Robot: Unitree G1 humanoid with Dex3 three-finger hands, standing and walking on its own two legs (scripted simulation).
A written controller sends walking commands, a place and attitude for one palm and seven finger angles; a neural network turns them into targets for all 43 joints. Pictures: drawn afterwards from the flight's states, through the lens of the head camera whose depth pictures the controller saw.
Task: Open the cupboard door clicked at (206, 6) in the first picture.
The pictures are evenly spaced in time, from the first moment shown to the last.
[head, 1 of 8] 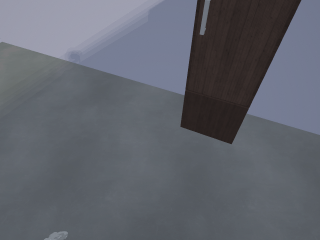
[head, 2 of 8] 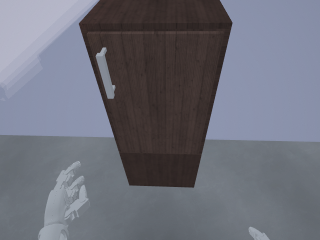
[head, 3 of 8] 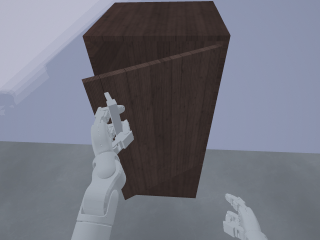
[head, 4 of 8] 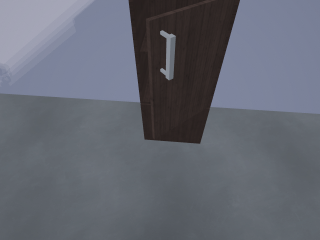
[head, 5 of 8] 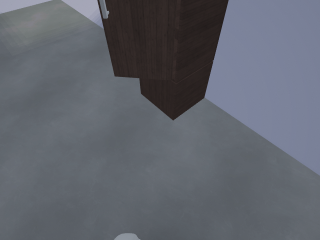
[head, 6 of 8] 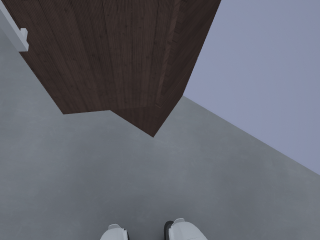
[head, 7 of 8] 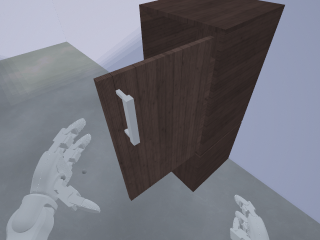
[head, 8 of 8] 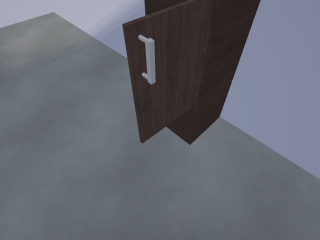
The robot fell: no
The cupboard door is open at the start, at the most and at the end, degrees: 0 89 87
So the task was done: yes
